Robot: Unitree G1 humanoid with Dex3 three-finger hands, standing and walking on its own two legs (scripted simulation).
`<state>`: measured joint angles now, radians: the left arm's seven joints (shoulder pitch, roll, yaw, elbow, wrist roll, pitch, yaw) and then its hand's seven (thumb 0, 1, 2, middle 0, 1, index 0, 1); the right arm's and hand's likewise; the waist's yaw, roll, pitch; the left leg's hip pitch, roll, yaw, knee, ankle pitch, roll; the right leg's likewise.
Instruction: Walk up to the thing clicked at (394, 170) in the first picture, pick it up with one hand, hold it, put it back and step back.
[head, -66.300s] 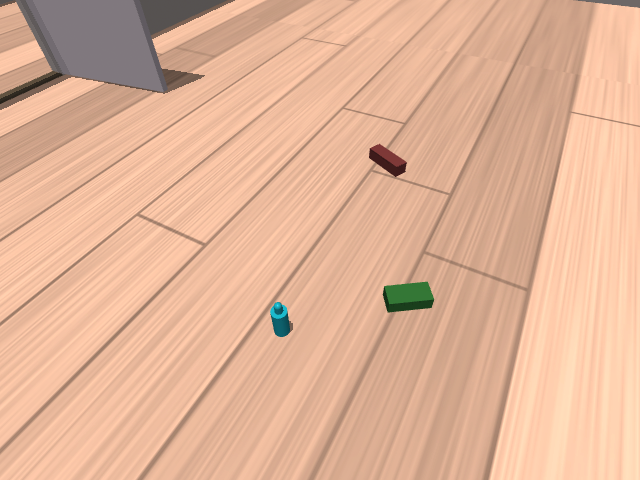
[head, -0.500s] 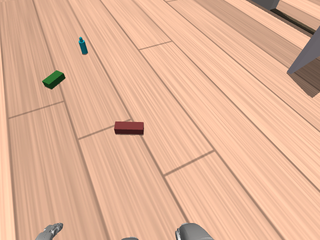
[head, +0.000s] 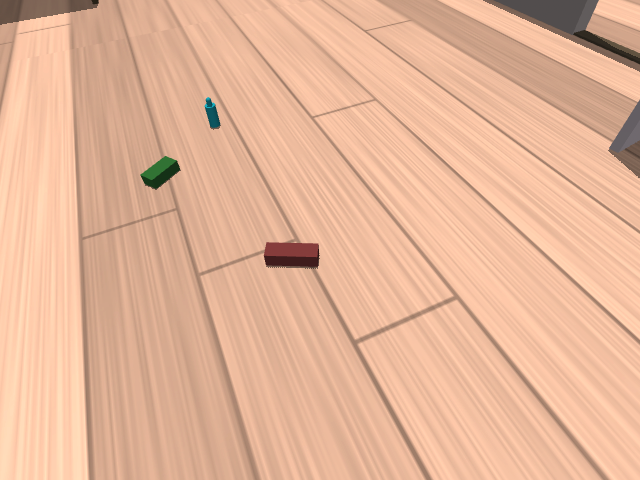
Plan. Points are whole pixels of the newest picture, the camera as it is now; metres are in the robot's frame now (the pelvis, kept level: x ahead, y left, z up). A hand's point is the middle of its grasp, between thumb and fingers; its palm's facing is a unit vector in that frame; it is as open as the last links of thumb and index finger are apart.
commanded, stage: step back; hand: left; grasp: from above
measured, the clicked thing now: (292, 254) +1.02 +0.19 -0.73
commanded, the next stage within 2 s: stand in 0.82 s
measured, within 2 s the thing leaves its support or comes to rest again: neither
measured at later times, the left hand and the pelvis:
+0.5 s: hand out of the picture +0.13 +0.24 -0.13, palm faces +0.02 -0.93 -0.37, open 7.4 cm; pelvis +0.04 -0.02 +0.01, yaw +1 degrees
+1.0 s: hand (156, 478) +0.16 +0.26 -0.13, palm faces +0.01 -0.94 -0.34, open 7.4 cm; pelvis +0.06 +0.01 +0.02, yaw +0 degrees
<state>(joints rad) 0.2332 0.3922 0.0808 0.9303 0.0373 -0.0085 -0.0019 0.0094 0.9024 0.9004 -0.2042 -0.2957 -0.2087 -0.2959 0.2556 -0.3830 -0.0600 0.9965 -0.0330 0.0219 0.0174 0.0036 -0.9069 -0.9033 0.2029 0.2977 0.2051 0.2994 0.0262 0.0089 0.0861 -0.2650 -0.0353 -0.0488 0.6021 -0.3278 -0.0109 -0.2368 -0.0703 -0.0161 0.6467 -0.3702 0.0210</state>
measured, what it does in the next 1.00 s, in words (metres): steps on the spot: right foot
